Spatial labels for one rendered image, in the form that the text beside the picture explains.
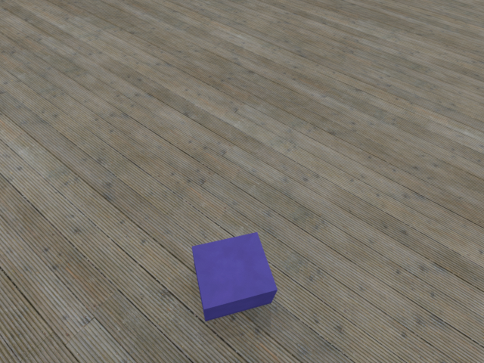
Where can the carton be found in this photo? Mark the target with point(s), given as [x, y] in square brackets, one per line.
[233, 275]

